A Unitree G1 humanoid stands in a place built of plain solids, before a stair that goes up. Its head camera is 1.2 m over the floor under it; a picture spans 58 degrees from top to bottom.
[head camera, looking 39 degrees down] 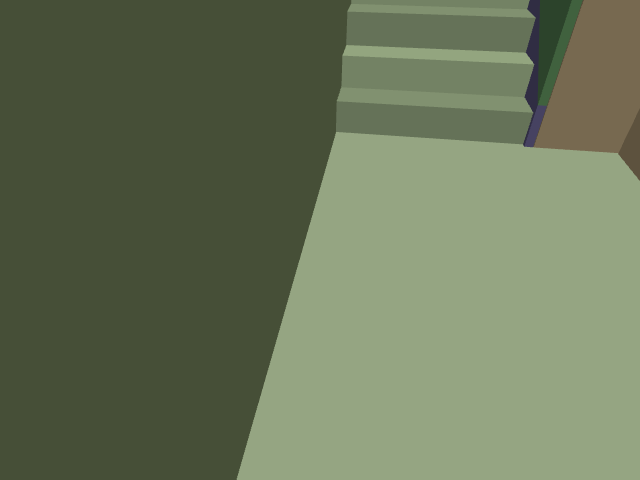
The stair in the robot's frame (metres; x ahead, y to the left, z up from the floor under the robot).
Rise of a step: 0.20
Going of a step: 0.24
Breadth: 1.15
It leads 9 degrees to the right of straight ahead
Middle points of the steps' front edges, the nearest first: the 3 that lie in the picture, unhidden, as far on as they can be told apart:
2.49 -0.67 0.20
2.72 -0.70 0.40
2.96 -0.74 0.60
